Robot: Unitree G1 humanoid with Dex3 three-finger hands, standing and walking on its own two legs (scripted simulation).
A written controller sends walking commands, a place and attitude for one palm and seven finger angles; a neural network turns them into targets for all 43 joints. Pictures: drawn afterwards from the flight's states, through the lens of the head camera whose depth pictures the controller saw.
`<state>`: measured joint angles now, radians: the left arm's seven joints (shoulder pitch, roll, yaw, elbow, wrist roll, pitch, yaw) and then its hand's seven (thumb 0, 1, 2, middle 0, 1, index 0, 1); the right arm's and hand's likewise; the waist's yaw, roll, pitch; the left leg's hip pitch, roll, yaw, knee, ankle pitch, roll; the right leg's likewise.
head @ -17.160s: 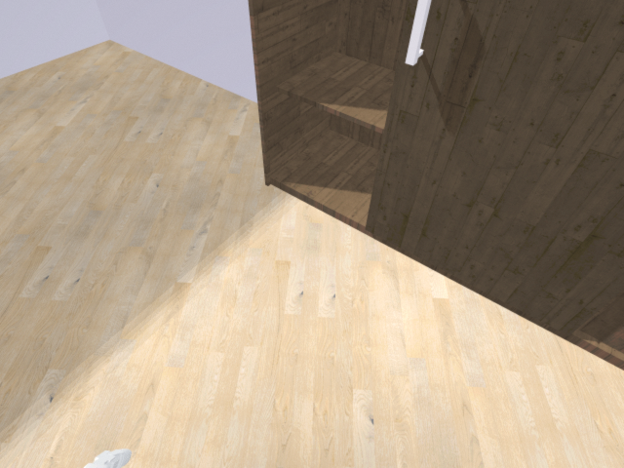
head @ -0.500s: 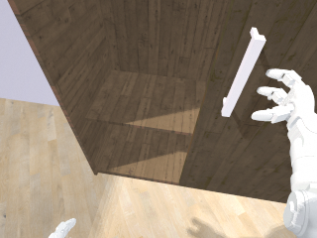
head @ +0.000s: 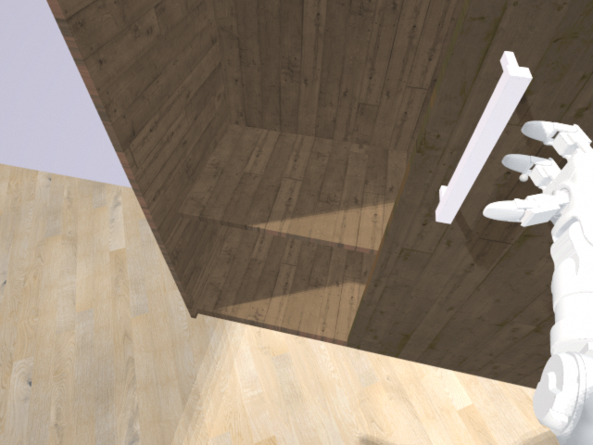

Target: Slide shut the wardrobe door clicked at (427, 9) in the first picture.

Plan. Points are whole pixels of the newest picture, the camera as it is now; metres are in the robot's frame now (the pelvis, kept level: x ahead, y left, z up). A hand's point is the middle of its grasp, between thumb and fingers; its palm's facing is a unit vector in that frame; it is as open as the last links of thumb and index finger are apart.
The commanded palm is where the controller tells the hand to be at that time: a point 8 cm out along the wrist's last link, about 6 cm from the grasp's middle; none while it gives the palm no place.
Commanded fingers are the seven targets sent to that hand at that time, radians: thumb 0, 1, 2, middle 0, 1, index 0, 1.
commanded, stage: feel for the door with the fingertips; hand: right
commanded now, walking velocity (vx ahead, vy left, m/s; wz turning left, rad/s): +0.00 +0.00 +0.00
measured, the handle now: (472, 148) +0.50 -0.16 +0.16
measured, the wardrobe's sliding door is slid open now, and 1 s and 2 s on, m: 0.54 0.54 0.54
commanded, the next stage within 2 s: slide the fingers in behind the handle in 0.80 s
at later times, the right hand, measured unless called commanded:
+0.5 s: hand (490, 173) +0.46 -0.18 +0.16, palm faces +0.09 +1.00 +0.00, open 14.0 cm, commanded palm +0.43 -0.24 +0.16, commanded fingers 0.00 0.50 -0.30 0.30 1.20 0.30 1.20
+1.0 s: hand (497, 166) +0.46 -0.19 +0.17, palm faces +0.09 +1.00 +0.00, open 13.7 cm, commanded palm +0.44 -0.24 +0.16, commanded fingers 0.00 0.50 -0.30 0.30 1.20 0.30 1.20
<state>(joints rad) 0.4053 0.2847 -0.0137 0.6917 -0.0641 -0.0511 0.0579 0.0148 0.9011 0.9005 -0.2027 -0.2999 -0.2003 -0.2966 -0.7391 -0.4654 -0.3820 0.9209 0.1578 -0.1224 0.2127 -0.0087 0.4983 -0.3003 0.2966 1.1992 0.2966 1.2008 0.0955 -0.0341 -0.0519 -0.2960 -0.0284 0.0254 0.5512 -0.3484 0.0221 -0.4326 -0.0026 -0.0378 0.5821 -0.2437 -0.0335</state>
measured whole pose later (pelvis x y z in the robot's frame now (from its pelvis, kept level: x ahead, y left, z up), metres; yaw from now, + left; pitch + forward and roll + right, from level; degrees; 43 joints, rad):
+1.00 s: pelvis +0.00 +0.01 +0.00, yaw -1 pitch +6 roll +1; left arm 0.37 0.29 -0.01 0.69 -0.06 -0.05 0.05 0.01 0.90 0.90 -0.20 -0.30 -0.20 -0.30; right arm -0.86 -0.44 -0.34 1.02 0.13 -0.11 0.17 -0.01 0.50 -0.30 0.35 1.23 0.35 1.24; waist 0.11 -0.03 -0.04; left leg -0.33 -0.04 0.05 0.58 -0.35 0.03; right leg -0.47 -0.01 -0.02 0.61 -0.24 -0.02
